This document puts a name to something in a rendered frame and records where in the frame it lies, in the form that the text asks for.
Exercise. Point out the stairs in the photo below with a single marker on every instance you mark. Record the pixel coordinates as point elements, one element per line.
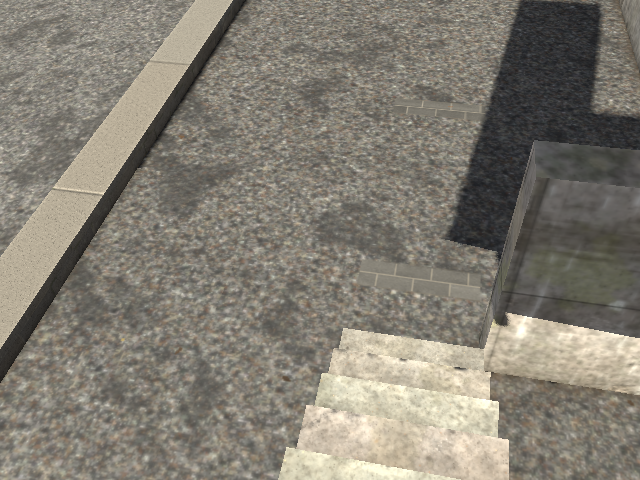
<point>398,408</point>

